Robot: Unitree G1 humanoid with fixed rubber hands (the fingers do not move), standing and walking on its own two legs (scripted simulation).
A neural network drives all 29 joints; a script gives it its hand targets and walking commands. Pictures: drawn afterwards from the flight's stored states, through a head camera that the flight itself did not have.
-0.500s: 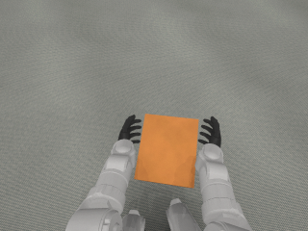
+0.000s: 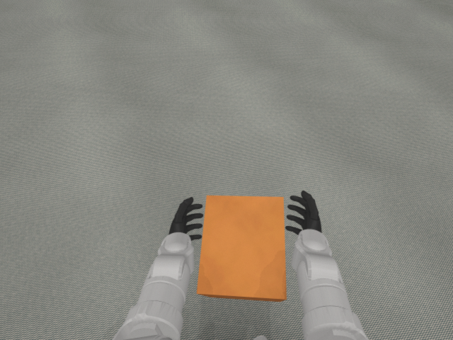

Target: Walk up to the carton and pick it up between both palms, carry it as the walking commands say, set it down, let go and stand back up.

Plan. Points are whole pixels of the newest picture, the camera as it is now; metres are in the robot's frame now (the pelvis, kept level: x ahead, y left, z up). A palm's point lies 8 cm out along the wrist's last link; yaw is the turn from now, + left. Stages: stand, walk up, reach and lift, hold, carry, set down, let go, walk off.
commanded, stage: reach and lift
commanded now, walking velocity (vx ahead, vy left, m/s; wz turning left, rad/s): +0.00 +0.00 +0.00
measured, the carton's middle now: (244, 250) +0.33 -0.06 -0.13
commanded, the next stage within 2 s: none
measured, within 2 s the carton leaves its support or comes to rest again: neither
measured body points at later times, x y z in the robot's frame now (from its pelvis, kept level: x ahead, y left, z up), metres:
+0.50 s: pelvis +0.02 +0.01 +0.02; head -0.02 +0.02 +0.47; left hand +0.35 +0.07 +0.04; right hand +0.32 -0.18 +0.06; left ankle +0.01 +0.11 -0.71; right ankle +0.07 -0.13 -0.71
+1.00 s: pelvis +0.01 +0.00 +0.02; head -0.06 -0.01 +0.47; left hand +0.33 +0.10 +0.07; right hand +0.32 -0.15 +0.08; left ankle +0.01 +0.11 -0.71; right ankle +0.07 -0.13 -0.71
